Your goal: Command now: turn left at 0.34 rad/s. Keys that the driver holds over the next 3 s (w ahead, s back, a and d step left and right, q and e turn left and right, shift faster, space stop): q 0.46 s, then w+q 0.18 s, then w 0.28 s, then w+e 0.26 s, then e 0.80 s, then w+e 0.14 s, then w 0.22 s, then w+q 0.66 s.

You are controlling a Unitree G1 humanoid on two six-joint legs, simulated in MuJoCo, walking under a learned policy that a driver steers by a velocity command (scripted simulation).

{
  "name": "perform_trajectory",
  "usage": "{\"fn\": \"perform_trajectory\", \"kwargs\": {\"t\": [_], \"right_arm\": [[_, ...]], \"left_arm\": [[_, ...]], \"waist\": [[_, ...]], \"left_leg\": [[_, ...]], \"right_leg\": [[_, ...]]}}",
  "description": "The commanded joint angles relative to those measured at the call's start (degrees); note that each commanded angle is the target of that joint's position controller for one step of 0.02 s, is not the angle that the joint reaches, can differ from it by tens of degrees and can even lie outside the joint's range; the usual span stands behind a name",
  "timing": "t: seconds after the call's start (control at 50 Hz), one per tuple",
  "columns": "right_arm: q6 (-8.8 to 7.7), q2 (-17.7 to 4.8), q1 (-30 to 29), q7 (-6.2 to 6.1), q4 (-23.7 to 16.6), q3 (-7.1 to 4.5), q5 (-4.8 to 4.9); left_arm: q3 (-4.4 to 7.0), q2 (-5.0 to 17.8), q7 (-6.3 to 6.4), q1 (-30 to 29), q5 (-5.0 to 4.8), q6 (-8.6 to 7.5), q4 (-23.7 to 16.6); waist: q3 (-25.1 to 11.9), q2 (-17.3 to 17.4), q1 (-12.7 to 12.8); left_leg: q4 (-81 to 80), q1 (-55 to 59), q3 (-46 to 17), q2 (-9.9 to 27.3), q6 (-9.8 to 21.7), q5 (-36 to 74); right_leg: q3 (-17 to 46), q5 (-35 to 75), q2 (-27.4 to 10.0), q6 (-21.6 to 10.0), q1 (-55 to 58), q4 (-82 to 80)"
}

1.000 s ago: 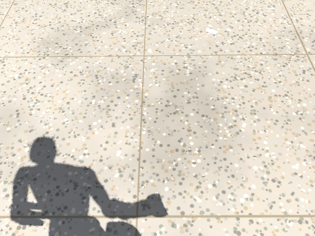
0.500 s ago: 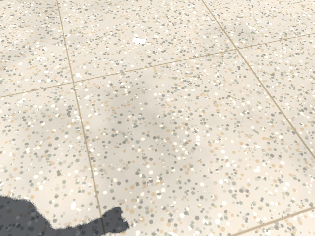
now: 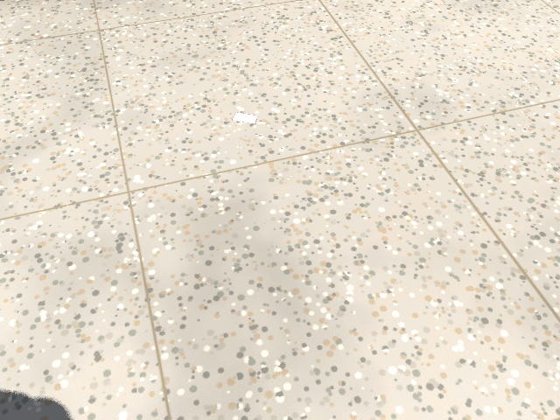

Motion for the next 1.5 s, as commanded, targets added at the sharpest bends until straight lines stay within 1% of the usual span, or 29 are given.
{"fn": "perform_trajectory", "kwargs": {"t": [0.02,0.06,0.08,0.12,0.18,0.42,0.44,0.46,0.48,0.5,0.56,0.68,0.82,0.88,0.9,0.92,0.94,0.96,1.02,1.14,1.24,1.3,1.36,1.38,1.4,1.42,1.44,1.46,1.5], "right_arm": [[-0.11,-4.56,-1.76,0.29,-4.76,-1.50,-0.05],[0.13,-6.34,-0.97,0.38,-5.27,-2.26,-0.09],[0.25,-8.86,-0.64,0.06,-5.36,-3.13,-0.11],[-0.36,-12.22,5.97,-0.50,-5.20,-3.81,-1.59],[-2.18,-11.16,-0.21,-0.93,-7.95,-3.39,-0.31],[2.49,-9.25,-5.73,-2.66,-11.52,-4.07,1.71],[2.48,-7.48,-4.58,-2.78,-11.66,-3.65,1.63],[2.23,-4.09,-2.71,-2.62,-12.07,-2.91,1.04],[1.28,-7.40,-3.87,-2.49,-13.41,-4.08,0.57],[1.00,-10.25,-3.41,-2.34,-12.64,-4.99,0.39],[1.40,-8.05,-1.27,-1.82,-10.36,-4.75,0.15],[-0.50,-3.61,-7.91,-0.42,-14.16,-2.77,0.70],[-2.34,-2.92,-7.39,1.33,-14.16,-1.46,1.14],[-2.60,-5.45,3.99,0.99,-10.14,-2.93,1.39],[-2.59,-8.55,11.89,0.40,-8.55,-4.20,1.24],[-2.64,-16.34,15.89,-0.25,-8.84,-5.32,0.09],[-3.70,-13.78,16.24,0.10,-8.96,-4.76,0.11],[-4.39,-9.76,13.42,0.29,-8.89,-3.36,0.14],[-5.07,-4.09,5.21,0.41,-9.33,-1.48,-0.61],[-6.74,-4.61,5.13,-0.48,-6.93,-1.86,-1.17],[-5.84,-6.62,7.90,-2.12,-4.11,-2.00,-0.48],[-3.95,-9.16,7.93,-3.40,-3.85,-2.59,-0.04],[-2.53,-10.12,4.46,-4.10,-6.07,-2.95,0.34],[-3.11,-6.76,6.67,-3.69,-7.37,-1.77,-0.76],[-4.11,-0.91,15.45,-2.23,-8.32,0.21,-2.72],[-5.15,-7.38,14.55,-0.93,-7.63,-0.58,-1.33],[-5.06,-9.24,6.92,-0.82,-9.94,-1.11,0.64],[-4.56,-8.11,4.02,-1.41,-10.89,-0.93,0.22],[-2.61,-8.06,4.21,-2.46,-10.89,-1.24,-0.68]], "left_arm": [[3.67,9.63,1.12,-0.40,-0.69,-0.50,-3.61],[3.98,9.39,1.34,-0.28,-0.77,-0.66,-3.68],[4.03,8.71,1.42,0.21,-0.27,-0.61,-4.04],[3.09,5.51,1.53,-5.61,-0.18,-0.53,-6.32],[3.59,7.41,1.11,-1.86,-0.91,-0.83,-4.48],[3.84,7.07,-1.23,4.69,-1.51,-3.15,-1.62],[4.61,9.53,-1.01,6.01,-0.89,-3.12,-1.50],[5.50,14.16,-0.58,5.28,0.54,-2.60,-2.57],[5.66,15.15,-1.14,3.48,2.90,-2.87,-3.36],[4.68,11.81,-0.91,0.31,2.49,-3.45,-4.74],[3.57,8.83,0.44,-1.04,-0.67,-4.17,-4.52],[4.05,10.19,0.27,8.77,-0.37,-5.15,-1.95],[4.98,13.04,-2.26,9.08,-2.44,-5.69,0.68],[3.90,11.07,-2.80,8.49,-2.71,-5.18,2.04],[2.50,7.63,-2.94,7.68,-1.71,-5.52,1.79],[0.89,2.82,-2.99,6.98,-0.36,-6.63,-2.54],[2.04,7.74,-2.62,5.67,-2.12,-7.74,-2.35],[2.81,10.43,-2.88,4.28,-3.56,-8.01,-2.55],[2.78,9.16,-3.32,4.02,-2.25,-7.01,-0.69],[1.81,5.49,-3.44,2.12,-2.06,-5.27,-0.47],[0.28,2.68,-5.73,-8.73,-1.30,-6.10,-4.18],[1.29,5.16,-7.32,-7.28,-1.21,-6.25,-5.39],[4.26,11.28,-6.37,8.78,-1.16,-5.71,-2.23],[4.97,14.78,-4.89,12.54,-0.92,-5.21,-2.09],[4.93,18.78,-3.98,8.40,0.19,-4.93,-4.70],[4.41,16.03,-4.10,8.88,0.24,-4.55,-5.95],[3.97,13.77,-4.05,4.90,-0.36,-4.20,-6.82],[3.43,11.62,-3.86,1.60,-1.49,-3.94,-6.51],[3.01,10.51,-3.39,-1.61,-1.33,-3.40,-7.05]], "waist": [[-3.42,-6.82,1.48],[-3.32,-2.44,1.53],[-3.05,4.37,2.42],[-6.14,16.11,-2.50],[-8.89,3.93,0.70],[-6.30,9.18,3.39],[-6.63,5.57,3.15],[-6.29,-8.69,1.25],[-4.36,-15.78,1.47],[-2.91,-10.96,0.73],[-0.96,-8.87,1.09],[0.16,-8.12,6.59],[2.02,-9.73,5.34],[-1.73,-6.14,-1.30],[-7.04,-0.55,-5.28],[-11.04,16.89,-4.40],[-11.83,11.26,-6.16],[-6.34,9.36,-4.63],[0.28,6.49,-0.11],[1.95,2.85,1.15],[5.13,1.51,-2.21],[0.65,4.36,-0.09],[-8.68,4.36,8.93],[-14.15,-4.12,9.39],[-22.70,-17.21,1.96],[-33.21,-7.68,6.34],[-25.09,-3.63,6.65],[-14.50,1.78,4.22],[-7.83,1.01,0.82]], "left_leg": [[5.78,-3.25,1.00,0.55,1.69,-0.95],[1.97,-0.46,-1.03,1.27,3.77,11.28],[-3.46,0.04,-7.19,3.32,6.17,18.60],[-16.33,13.39,-31.50,14.56,18.47,24.40],[-14.74,15.21,-26.76,13.66,15.99,20.03],[-14.81,2.98,-25.97,4.00,8.84,1.37],[-10.32,-2.25,-23.27,1.11,5.88,-5.41],[4.50,-11.65,-12.94,-7.02,2.12,-15.48],[17.48,-16.83,-8.09,-7.56,0.19,-20.19],[24.49,-17.51,-9.42,-4.29,-0.24,-14.95],[32.47,-23.71,-6.36,-2.28,-2.45,-4.59],[21.13,-25.34,-2.83,0.11,-4.00,0.68],[0.52,-6.01,3.11,-0.06,0.79,-2.93],[-8.59,14.71,5.31,-3.42,4.19,1.58],[-10.44,26.48,-2.63,2.24,6.03,0.70],[-16.34,38.80,-30.49,17.75,14.33,-5.43],[-21.61,35.53,-40.55,21.73,19.72,-13.52],[-21.95,32.14,-33.27,19.98,17.80,-15.61],[-25.22,19.58,-16.18,12.92,12.49,-1.90],[-27.99,15.40,0.99,9.70,10.14,20.43],[-26.63,16.48,8.09,9.59,6.82,33.19],[-17.41,23.20,9.50,10.59,5.11,51.54],[7.02,19.77,10.34,8.29,2.82,56.74],[24.87,7.31,10.41,3.56,0.14,27.90],[49.21,-13.72,3.73,-7.56,-3.88,-26.46],[54.44,-15.79,-8.63,-5.82,-3.38,-23.56],[51.36,-17.52,-8.17,-3.01,-2.23,-18.75],[45.28,-19.42,-6.20,-1.07,-2.26,-14.83],[37.59,-13.63,-5.56,0.87,-2.77,-11.41]], "right_leg": [[11.77,19.27,-16.19,-8.78,1.72,-7.14],[6.97,15.58,-13.11,-5.75,-1.14,-2.68],[0.86,10.80,-7.80,-2.40,-2.86,3.07],[1.54,-17.72,4.21,3.44,-19.02,25.21],[10.08,-13.98,0.39,3.06,-23.06,35.87],[5.87,6.30,2.87,2.21,1.35,-9.28],[10.26,7.30,-3.24,-0.10,6.91,-12.50],[24.65,8.32,-16.47,-6.18,10.28,-16.52],[34.93,4.40,-23.98,-13.19,3.10,-20.04],[31.99,-5.34,-21.89,-13.12,2.00,-21.27],[21.33,-9.35,-15.52,-8.02,6.77,-21.62],[14.38,-6.16,-15.85,-9.25,12.72,-24.44],[8.17,-0.95,-16.70,-9.98,4.18,-23.03],[4.59,6.40,-14.62,-7.43,-3.40,-12.03],[-0.90,7.80,-10.31,-3.94,-9.38,3.50],[-3.46,-10.59,-2.36,0.92,-29.76,26.50],[5.49,-14.05,-1.96,1.06,-36.32,37.30],[7.14,-9.16,-5.09,-0.41,-39.55,39.76],[7.78,4.75,-9.08,-0.92,-34.05,34.02],[9.45,19.48,-4.97,1.30,-30.73,20.92],[1.66,27.52,-2.83,-0.21,-24.43,3.37],[-1.22,22.04,0.64,-2.24,-20.16,0.95],[-0.75,21.83,4.66,-6.45,0.27,-3.98],[9.99,40.13,-3.56,-10.09,16.06,-3.59],[36.83,65.75,-20.51,-23.92,35.18,0.98],[42.78,51.93,-22.72,-26.68,35.31,-5.10],[35.61,41.17,-18.73,-22.96,27.96,-7.67],[29.79,35.14,-15.02,-19.45,16.79,-10.25],[25.62,29.07,-11.29,-17.22,1.75,-14.13]]}}
Next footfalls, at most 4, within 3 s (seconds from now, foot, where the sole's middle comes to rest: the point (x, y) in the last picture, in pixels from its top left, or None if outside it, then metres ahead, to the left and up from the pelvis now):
0.44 right None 0.08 -0.12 -0.77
0.90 left None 0.07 0.19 -0.77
1.38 right None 0.46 0.15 -0.77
1.82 left None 0.44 0.37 -0.77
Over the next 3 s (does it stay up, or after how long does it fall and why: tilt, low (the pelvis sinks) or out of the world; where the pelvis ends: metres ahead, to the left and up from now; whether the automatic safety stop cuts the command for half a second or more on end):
stays up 0.75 0.17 0.02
